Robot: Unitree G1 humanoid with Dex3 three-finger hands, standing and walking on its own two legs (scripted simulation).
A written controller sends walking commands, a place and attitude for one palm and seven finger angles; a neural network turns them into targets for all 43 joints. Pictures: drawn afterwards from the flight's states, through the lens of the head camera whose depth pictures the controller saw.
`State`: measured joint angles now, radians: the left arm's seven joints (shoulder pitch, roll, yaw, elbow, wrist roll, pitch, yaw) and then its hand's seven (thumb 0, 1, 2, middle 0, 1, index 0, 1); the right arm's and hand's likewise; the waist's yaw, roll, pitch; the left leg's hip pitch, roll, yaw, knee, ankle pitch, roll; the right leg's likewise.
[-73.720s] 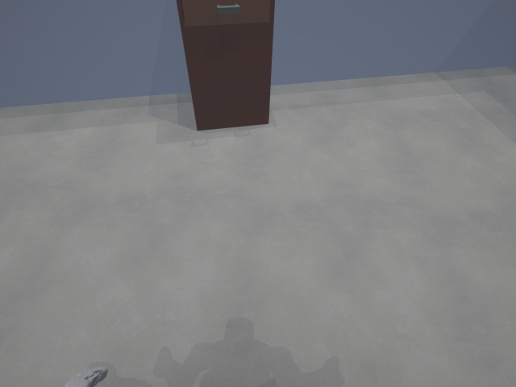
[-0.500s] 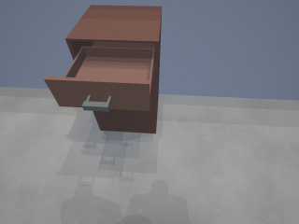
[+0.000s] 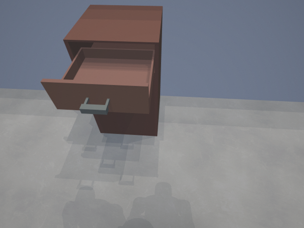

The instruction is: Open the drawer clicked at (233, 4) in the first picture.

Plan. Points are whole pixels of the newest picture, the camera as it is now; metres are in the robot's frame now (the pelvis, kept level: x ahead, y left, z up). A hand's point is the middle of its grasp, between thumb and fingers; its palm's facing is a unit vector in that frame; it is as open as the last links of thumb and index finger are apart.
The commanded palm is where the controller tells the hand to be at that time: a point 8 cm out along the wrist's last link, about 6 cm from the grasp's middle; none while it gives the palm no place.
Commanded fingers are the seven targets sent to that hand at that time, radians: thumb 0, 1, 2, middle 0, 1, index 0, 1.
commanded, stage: look to check the result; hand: left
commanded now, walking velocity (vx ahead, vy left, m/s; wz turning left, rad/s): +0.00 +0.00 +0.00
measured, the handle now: (95, 104) +0.56 +0.26 -0.06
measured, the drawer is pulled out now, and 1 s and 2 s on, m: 0.30 0.30 0.30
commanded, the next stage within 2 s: stand and wait in 0.10 s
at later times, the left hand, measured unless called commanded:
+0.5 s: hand out of the picture +0.01 +0.16 -0.17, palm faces +0.01 -0.98 -0.22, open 7.4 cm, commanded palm none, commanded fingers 0.00 0.90 0.90 -0.20 -0.30 -0.20 -0.30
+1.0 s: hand out of the picture +0.04 +0.17 -0.17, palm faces +0.00 -0.97 -0.25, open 7.4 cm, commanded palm none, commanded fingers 0.00 0.90 0.90 -0.20 -0.30 -0.20 -0.30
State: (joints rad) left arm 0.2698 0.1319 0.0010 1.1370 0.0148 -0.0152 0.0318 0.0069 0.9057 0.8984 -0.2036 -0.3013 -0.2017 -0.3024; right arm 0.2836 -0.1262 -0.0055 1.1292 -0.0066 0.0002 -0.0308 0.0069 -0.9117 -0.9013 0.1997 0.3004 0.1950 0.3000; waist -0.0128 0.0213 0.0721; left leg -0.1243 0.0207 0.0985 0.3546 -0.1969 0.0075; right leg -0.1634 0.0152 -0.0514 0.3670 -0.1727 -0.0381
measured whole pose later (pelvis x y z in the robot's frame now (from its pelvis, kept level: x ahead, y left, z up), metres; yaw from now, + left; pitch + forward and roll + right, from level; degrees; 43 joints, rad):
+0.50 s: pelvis +0.01 -0.01 +0.00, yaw +0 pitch -1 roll +0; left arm 0.25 0.14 0.01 1.14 0.01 -0.02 0.03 0.01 0.91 0.90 -0.20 -0.30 -0.20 -0.30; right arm 0.28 -0.15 -0.01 1.14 -0.01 0.00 -0.03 0.01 -0.91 -0.90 0.20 0.30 0.20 0.30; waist -0.02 0.03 0.08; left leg -0.12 0.04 0.09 0.34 -0.20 -0.01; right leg -0.16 0.03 -0.06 0.35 -0.18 -0.05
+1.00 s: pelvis +0.02 -0.02 +0.00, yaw +0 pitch -1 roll +0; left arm 0.21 0.17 0.02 1.13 0.01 -0.02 0.03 0.01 0.90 0.90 -0.20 -0.30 -0.20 -0.30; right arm 0.24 -0.18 -0.01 1.13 -0.01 0.00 -0.03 0.01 -0.91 -0.90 0.20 0.30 0.20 0.30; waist -0.02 0.03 0.07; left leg -0.10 0.05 0.09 0.32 -0.20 -0.02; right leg -0.14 0.05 -0.06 0.34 -0.18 -0.07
